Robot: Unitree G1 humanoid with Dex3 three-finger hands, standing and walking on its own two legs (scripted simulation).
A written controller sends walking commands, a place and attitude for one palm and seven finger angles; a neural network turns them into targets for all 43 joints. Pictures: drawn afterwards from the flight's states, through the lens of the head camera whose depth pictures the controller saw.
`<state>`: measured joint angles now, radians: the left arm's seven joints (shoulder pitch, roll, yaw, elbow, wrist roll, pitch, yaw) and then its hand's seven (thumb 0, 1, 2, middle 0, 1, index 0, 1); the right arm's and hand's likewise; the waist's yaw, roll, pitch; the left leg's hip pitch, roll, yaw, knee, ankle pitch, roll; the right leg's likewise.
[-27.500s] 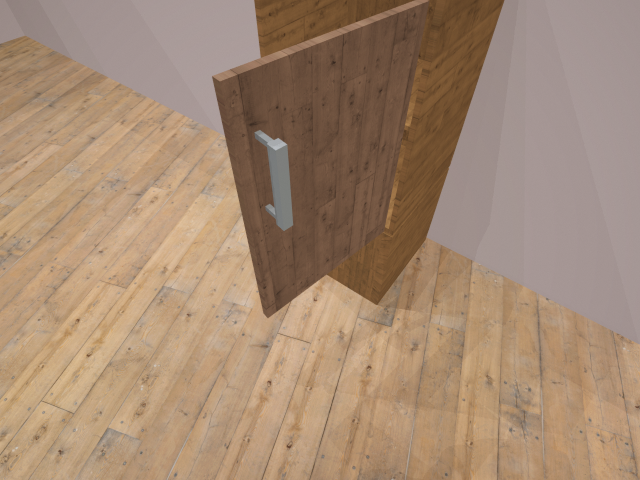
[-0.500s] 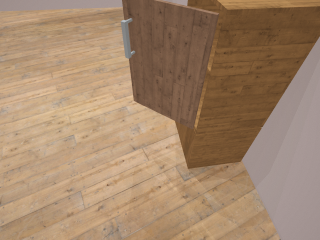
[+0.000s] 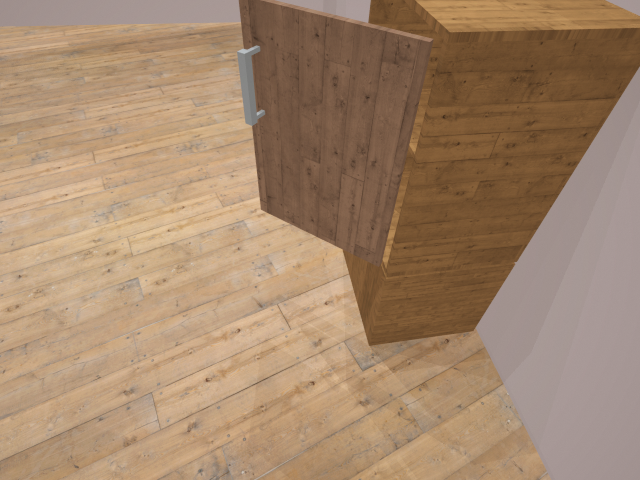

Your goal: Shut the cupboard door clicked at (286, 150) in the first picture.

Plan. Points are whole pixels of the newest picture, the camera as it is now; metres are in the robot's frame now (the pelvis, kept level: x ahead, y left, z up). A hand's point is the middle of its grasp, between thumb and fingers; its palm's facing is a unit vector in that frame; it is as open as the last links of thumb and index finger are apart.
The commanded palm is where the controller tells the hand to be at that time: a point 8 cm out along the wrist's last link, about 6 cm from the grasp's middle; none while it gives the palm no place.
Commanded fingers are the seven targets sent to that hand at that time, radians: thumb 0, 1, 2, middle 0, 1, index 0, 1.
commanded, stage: look to check the result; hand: left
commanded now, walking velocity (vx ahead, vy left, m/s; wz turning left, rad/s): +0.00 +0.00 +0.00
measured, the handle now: (253, 86) +0.90 +0.20 +0.07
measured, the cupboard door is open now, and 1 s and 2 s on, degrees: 48 48 48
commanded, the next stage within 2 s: walk to a spot facing it in 0.52 s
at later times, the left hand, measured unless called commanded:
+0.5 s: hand out of the picture -0.01 +0.19 -0.18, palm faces +0.02 -0.98 -0.21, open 7.4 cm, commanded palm none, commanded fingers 0.00 0.90 0.90 -0.20 -0.30 -0.20 -0.30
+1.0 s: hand out of the picture +0.03 +0.22 -0.20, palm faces +0.18 -0.95 -0.25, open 7.4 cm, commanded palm none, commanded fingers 0.00 0.90 0.90 -0.20 -0.30 -0.20 -0.30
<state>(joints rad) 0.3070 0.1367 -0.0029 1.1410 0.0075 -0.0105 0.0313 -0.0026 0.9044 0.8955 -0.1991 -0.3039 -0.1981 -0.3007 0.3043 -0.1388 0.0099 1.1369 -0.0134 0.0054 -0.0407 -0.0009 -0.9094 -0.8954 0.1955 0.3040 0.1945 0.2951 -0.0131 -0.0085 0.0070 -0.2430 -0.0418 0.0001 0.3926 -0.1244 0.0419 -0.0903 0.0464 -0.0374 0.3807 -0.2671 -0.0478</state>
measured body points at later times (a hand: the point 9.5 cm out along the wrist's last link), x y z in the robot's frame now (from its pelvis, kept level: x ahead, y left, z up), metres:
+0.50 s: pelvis +0.01 +0.00 +0.00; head +0.01 +0.01 +0.45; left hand -0.01 +0.24 -0.16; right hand +0.02 -0.24 -0.15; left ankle +0.06 +0.09 -0.74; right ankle -0.04 -0.09 -0.74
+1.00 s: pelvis +0.01 +0.01 -0.02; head +0.04 +0.03 +0.43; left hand +0.02 +0.27 -0.18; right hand +0.06 -0.23 -0.17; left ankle +0.03 +0.11 -0.73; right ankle -0.04 -0.09 -0.74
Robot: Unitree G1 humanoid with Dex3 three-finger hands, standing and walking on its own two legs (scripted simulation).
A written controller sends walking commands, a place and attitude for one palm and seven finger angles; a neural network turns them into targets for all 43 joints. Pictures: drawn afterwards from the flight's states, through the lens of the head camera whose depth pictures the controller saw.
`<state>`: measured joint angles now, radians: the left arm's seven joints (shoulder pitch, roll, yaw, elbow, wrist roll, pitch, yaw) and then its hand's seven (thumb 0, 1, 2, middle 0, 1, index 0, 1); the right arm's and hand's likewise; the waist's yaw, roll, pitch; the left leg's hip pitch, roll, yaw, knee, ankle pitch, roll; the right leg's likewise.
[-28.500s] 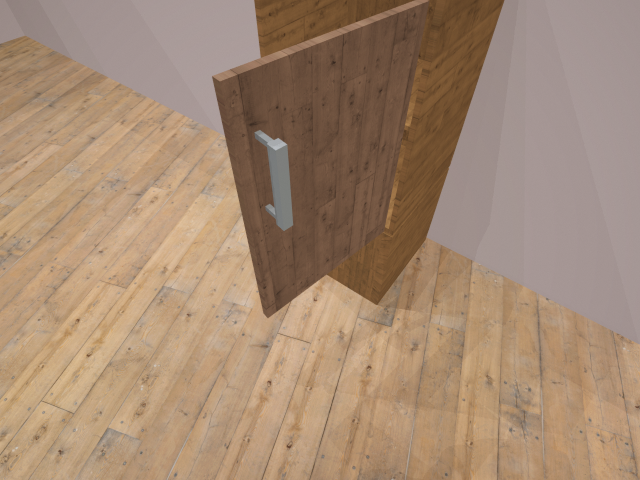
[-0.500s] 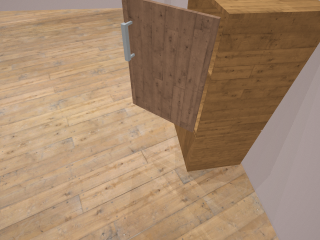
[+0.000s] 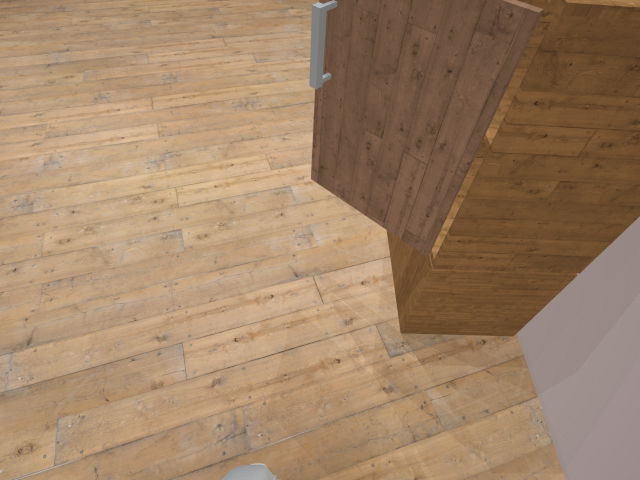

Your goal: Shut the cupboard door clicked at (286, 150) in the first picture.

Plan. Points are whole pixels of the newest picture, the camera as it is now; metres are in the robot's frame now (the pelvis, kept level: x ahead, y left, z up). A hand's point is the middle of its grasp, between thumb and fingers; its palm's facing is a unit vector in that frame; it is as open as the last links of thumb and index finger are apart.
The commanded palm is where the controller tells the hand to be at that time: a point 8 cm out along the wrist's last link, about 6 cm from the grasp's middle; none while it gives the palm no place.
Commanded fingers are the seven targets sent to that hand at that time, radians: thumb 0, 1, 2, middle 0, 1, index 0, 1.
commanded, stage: walk to a spot facing it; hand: left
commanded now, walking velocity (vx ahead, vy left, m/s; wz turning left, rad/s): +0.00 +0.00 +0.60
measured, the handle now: (323, 46) +0.90 +0.02 +0.09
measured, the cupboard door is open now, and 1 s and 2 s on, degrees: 48 48 48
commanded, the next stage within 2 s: none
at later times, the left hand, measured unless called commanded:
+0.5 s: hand out of the picture +0.01 +0.19 -0.14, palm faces +0.29 -0.90 -0.31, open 7.4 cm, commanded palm none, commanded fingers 0.00 0.90 0.90 -0.20 -0.30 -0.20 -0.30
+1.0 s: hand out of the picture -0.06 +0.15 -0.14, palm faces +0.61 -0.73 -0.31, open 7.4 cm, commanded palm none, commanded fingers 0.00 0.90 0.90 -0.20 -0.30 -0.20 -0.30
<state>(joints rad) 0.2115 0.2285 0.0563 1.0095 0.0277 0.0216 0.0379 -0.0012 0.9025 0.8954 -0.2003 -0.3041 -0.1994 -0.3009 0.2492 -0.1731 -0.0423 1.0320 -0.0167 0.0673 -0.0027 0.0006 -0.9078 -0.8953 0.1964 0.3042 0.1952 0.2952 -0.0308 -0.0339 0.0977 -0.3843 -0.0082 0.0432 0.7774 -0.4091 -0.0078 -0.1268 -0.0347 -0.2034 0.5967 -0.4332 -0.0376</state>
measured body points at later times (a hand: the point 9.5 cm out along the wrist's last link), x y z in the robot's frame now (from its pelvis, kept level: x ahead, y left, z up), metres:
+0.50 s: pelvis +0.00 -0.04 +0.01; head +0.05 -0.03 +0.46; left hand +0.00 +0.24 -0.12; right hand +0.16 -0.27 -0.13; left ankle -0.03 +0.09 -0.66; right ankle +0.03 -0.16 -0.72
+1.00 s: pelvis +0.02 -0.06 +0.01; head +0.06 -0.05 +0.45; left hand -0.09 +0.19 -0.12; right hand +0.24 -0.21 -0.15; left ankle -0.08 +0.05 -0.64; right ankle +0.09 -0.14 -0.72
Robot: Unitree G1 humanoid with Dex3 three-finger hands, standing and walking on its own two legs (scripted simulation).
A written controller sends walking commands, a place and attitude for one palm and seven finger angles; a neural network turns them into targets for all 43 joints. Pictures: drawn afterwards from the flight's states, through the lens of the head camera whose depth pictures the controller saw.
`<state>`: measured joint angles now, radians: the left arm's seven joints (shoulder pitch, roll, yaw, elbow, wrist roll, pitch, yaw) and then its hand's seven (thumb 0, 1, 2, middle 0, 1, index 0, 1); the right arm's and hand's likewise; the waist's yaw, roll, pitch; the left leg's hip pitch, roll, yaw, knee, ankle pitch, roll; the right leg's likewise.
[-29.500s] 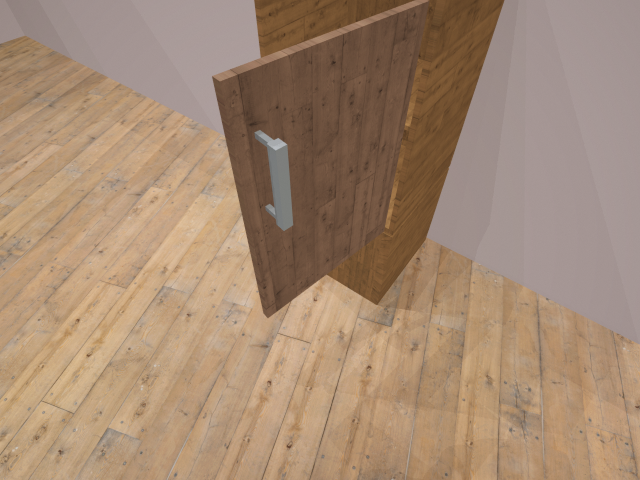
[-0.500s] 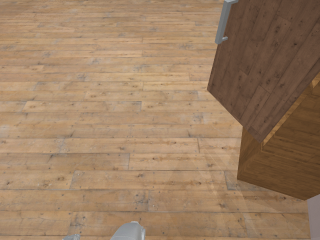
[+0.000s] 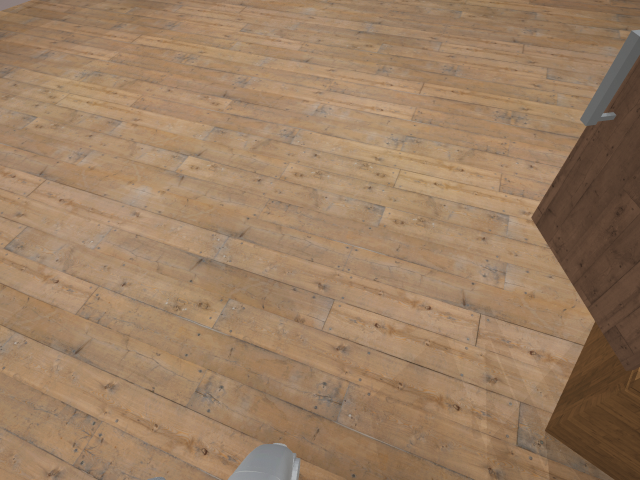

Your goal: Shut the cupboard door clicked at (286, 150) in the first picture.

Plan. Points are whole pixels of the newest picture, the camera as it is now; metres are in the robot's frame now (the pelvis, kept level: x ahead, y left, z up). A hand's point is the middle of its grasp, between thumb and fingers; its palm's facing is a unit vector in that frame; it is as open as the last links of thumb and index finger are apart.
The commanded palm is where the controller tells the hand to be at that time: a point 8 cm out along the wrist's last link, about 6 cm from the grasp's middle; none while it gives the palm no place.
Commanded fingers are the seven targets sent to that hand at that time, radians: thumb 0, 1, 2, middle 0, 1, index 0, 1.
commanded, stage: walk to a spot facing it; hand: left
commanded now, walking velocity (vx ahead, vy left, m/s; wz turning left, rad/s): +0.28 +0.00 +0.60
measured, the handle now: (622, 80) +0.74 -0.49 +0.08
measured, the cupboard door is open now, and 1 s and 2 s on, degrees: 48 48 48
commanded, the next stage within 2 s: turn to face it in 1.18 s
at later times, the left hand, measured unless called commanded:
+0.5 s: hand out of the picture +0.10 +0.28 -0.15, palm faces +0.30 -0.93 -0.23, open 7.4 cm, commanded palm none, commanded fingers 0.00 0.90 0.90 -0.20 -0.30 -0.20 -0.30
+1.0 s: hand (170, 429) +0.20 +0.25 -0.16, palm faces +0.56 -0.81 -0.20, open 7.3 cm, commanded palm none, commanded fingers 0.00 0.90 0.90 -0.20 -0.30 -0.20 -0.30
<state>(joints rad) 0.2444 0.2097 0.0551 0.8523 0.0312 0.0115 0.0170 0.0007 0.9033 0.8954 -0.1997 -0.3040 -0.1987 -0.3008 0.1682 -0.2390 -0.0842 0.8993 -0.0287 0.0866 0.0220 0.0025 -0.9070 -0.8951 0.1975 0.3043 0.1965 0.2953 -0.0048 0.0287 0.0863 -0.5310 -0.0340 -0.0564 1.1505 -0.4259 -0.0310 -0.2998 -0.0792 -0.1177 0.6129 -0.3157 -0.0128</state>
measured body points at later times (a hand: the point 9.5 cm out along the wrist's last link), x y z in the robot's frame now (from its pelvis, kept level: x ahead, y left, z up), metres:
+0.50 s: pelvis +0.10 +0.05 +0.01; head +0.13 +0.08 +0.46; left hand +0.08 +0.33 -0.14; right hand +0.20 -0.17 -0.13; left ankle +0.03 +0.15 -0.73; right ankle +0.18 -0.08 -0.68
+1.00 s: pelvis +0.30 +0.09 +0.01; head +0.33 +0.12 +0.46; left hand +0.17 +0.29 -0.14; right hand +0.49 -0.08 -0.13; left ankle +0.32 +0.25 -0.68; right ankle +0.30 -0.03 -0.73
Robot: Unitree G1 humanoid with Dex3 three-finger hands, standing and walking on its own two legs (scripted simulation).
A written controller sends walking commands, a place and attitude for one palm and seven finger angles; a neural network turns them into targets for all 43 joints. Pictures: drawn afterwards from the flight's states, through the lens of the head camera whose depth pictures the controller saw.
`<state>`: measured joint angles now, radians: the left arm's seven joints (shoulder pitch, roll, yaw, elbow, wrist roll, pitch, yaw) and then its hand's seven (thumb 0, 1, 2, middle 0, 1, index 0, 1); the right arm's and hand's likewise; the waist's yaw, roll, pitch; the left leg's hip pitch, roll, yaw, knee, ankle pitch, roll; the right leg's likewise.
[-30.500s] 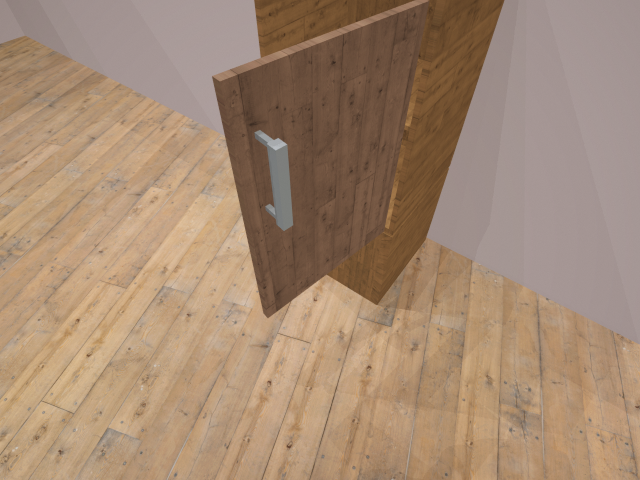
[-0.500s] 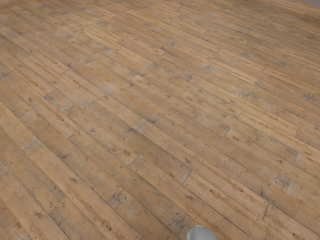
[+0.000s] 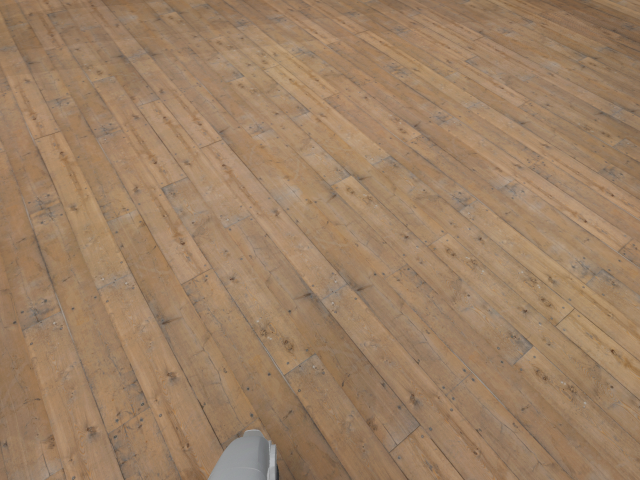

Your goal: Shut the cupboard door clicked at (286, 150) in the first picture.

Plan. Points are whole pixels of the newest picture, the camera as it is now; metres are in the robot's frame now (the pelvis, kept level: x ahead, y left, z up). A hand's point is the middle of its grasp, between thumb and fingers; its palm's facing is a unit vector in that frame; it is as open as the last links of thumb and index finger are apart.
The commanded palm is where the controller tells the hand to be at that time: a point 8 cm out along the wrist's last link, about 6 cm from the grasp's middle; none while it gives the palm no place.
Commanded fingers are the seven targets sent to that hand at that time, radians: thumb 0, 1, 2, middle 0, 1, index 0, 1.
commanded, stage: walk to a spot facing it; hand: left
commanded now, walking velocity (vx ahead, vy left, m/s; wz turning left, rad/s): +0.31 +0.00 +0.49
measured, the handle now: out of the picture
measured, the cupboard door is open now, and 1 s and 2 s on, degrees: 48 48 48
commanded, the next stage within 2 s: turn to face it in 0.18 s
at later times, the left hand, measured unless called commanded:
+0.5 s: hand (179, 392) +0.25 +0.23 -0.17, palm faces +0.09 -0.98 -0.18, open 7.4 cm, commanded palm none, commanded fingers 0.00 0.90 0.90 -0.20 -0.30 -0.20 -0.30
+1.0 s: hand (186, 323) +0.38 +0.26 -0.19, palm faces -0.14 -0.97 -0.19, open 7.4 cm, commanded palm none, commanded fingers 0.00 0.90 0.90 -0.20 -0.30 -0.20 -0.30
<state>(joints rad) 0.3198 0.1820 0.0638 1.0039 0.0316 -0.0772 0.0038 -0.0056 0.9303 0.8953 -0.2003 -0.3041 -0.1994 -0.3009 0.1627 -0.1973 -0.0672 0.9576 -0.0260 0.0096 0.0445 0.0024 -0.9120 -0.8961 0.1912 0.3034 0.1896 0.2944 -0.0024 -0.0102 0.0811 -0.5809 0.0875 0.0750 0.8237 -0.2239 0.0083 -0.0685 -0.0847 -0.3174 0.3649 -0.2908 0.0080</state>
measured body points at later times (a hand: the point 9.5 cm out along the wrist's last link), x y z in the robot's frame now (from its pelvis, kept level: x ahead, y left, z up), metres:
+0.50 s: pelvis +0.19 +0.05 +0.00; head +0.21 +0.05 +0.45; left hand +0.25 +0.29 -0.15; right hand +0.23 -0.18 -0.15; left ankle +0.17 +0.12 -0.74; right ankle +0.27 -0.09 -0.71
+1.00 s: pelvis +0.28 +0.08 -0.01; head +0.32 +0.10 +0.43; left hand +0.39 +0.31 -0.17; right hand +0.34 -0.19 -0.13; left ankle +0.31 +0.18 -0.75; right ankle +0.26 -0.06 -0.73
